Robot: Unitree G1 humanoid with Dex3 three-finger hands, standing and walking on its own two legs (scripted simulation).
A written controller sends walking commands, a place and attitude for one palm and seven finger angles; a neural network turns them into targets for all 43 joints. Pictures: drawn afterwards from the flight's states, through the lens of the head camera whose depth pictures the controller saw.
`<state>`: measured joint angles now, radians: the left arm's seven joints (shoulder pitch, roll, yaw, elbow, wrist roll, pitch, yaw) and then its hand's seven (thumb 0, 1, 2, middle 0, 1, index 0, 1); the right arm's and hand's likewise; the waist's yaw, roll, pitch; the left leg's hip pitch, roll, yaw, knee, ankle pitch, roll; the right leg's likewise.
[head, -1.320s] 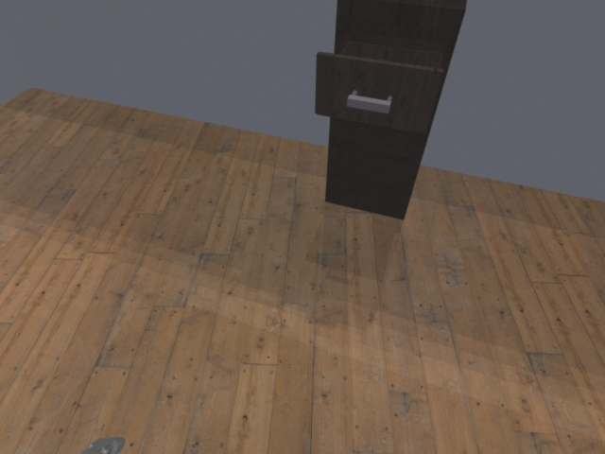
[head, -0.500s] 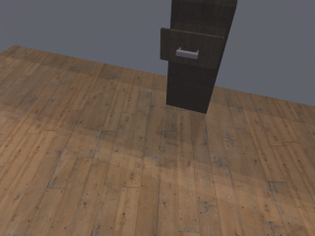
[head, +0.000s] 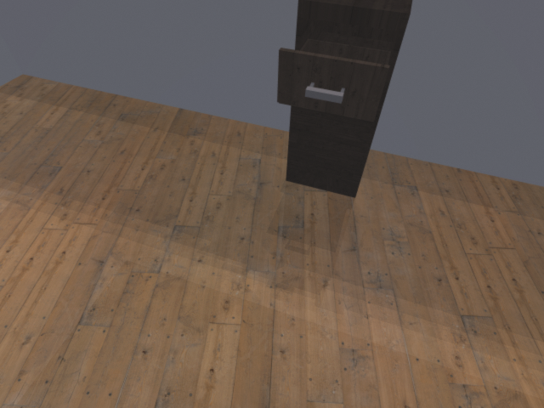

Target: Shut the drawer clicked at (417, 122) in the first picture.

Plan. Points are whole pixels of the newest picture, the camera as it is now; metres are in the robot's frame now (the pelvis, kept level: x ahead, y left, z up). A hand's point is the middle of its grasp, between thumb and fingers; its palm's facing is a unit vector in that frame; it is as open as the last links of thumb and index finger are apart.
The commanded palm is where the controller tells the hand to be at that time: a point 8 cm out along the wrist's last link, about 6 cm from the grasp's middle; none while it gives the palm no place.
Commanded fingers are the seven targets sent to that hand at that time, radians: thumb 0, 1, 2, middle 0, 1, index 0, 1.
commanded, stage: look at it before walking up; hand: left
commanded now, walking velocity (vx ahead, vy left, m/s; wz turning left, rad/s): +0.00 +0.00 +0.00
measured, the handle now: (325, 91) +1.02 -0.10 -0.04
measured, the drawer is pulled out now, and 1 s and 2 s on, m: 0.29 0.29 0.29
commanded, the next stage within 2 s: walk to a spot facing it in 0.12 s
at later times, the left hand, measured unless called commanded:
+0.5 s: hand out of the picture +0.04 +0.21 -0.19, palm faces -0.07 -0.97 -0.21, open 7.4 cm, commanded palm none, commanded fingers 0.00 0.90 0.90 -0.20 -0.30 -0.20 -0.30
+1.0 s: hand (227, 361) +0.24 +0.10 -0.18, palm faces -0.20 -0.97 -0.15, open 7.4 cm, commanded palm none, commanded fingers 0.00 0.90 0.90 -0.20 -0.30 -0.20 -0.30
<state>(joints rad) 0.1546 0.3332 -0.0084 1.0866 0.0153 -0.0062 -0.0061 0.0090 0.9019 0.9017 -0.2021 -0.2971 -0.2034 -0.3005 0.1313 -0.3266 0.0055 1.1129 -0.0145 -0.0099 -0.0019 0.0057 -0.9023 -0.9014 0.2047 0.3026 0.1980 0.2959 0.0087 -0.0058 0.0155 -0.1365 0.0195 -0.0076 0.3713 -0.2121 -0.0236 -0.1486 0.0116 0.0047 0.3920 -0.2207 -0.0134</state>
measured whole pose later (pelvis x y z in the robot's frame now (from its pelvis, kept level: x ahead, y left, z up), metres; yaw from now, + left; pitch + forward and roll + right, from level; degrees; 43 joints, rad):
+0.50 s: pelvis +0.04 +0.00 -0.02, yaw -6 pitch +0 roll +1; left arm 0.34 0.25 0.02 1.07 0.03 0.03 -0.03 0.01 0.90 0.90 -0.20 -0.30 -0.20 -0.30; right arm 0.28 -0.23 -0.01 1.08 -0.03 -0.02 0.00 0.00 -0.90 -0.90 0.20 0.30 0.20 0.30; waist 0.02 -0.03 -0.02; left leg -0.14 0.04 0.09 0.53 -0.39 -0.01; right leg -0.25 0.03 0.06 0.67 -0.41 -0.04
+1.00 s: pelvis +0.22 -0.06 +0.00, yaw -15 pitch +0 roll -1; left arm 0.37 0.14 0.02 1.06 0.03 -0.07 0.00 0.01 0.90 0.90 -0.20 -0.30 -0.20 -0.30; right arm 0.17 -0.17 -0.06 1.00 -0.03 -0.03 0.02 0.01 -0.91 -0.90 0.20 0.30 0.19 0.29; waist 0.01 0.01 0.00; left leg -0.61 0.14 0.08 0.97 -0.18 -0.04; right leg -0.09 0.06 -0.04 0.36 -0.28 -0.05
